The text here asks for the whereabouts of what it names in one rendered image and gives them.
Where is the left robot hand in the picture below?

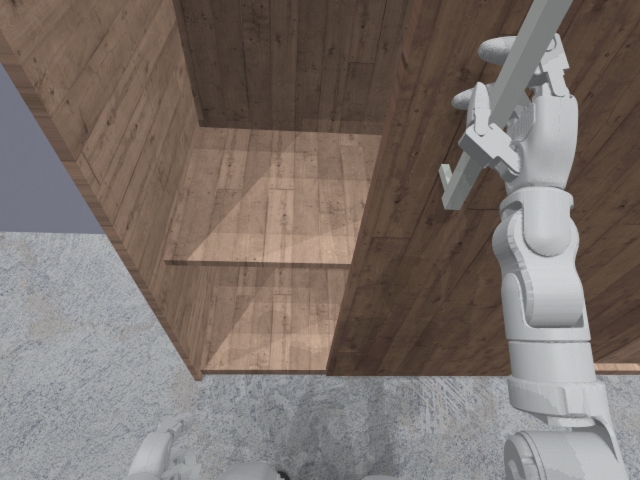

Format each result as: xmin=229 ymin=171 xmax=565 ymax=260
xmin=127 ymin=412 xmax=201 ymax=480

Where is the robot right forearm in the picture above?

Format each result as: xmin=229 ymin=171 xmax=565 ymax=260
xmin=492 ymin=186 xmax=629 ymax=480

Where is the handle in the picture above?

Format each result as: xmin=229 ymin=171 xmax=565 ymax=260
xmin=439 ymin=0 xmax=573 ymax=210

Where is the wardrobe door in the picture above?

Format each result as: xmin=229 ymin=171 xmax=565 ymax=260
xmin=326 ymin=0 xmax=640 ymax=376
xmin=595 ymin=338 xmax=640 ymax=363

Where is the right robot hand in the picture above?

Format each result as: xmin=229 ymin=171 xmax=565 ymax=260
xmin=451 ymin=33 xmax=578 ymax=196

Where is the robot right upper arm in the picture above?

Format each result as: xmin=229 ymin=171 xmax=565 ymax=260
xmin=504 ymin=430 xmax=625 ymax=480

